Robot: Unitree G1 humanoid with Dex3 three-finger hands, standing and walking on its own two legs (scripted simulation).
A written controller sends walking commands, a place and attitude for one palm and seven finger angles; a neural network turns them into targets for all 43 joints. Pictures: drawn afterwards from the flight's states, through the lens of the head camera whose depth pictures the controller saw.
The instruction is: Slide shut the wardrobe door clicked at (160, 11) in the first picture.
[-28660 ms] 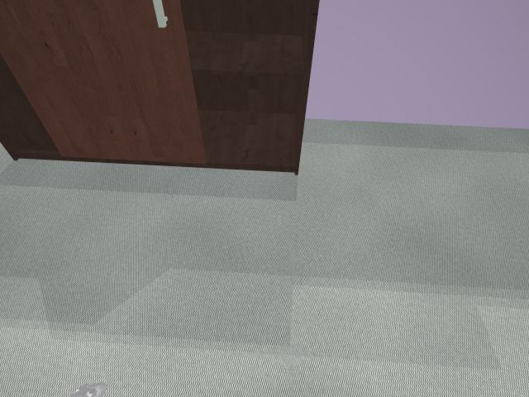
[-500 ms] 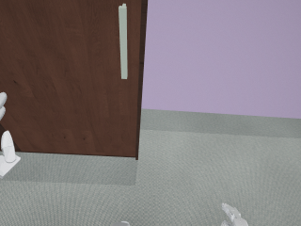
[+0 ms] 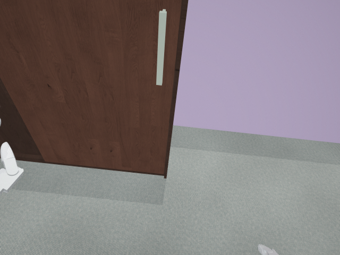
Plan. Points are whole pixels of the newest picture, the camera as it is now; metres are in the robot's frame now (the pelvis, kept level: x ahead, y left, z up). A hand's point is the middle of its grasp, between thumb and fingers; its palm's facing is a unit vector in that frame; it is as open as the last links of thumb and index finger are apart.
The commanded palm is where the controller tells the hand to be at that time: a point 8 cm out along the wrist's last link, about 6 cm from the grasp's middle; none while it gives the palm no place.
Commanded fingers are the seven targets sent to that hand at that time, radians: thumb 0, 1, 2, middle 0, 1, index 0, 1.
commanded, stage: stop stepping back and stand still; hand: left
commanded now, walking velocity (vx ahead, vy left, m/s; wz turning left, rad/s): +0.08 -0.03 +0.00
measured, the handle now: (161, 49) +0.79 +0.11 +0.16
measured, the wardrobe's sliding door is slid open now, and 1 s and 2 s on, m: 0.00 0.00 0.00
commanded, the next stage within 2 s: let the arm hang, fingers relaxed in 0.24 s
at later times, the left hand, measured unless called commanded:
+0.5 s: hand (60, 227) +0.19 +0.28 -0.06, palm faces +0.25 -0.90 -0.36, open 7.4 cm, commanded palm none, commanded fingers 0.00 0.90 0.90 -0.20 -0.30 -0.20 -0.30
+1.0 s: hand out of the picture +0.00 +0.21 -0.16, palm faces +0.09 -0.98 -0.20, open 7.3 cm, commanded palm none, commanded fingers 0.00 0.90 0.90 -0.20 -0.30 -0.20 -0.30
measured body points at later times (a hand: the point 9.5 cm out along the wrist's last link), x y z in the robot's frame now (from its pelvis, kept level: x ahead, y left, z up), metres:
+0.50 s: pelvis +0.00 +0.02 -0.02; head -0.01 +0.02 +0.43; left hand +0.18 +0.33 -0.04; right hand +0.14 -0.22 -0.14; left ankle +0.03 +0.13 -0.73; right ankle +0.02 -0.10 -0.72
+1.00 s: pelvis +0.01 +0.03 +0.01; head +0.03 +0.03 +0.46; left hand -0.01 +0.26 -0.15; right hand +0.01 -0.19 -0.15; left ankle -0.01 +0.11 -0.73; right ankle +0.04 -0.09 -0.73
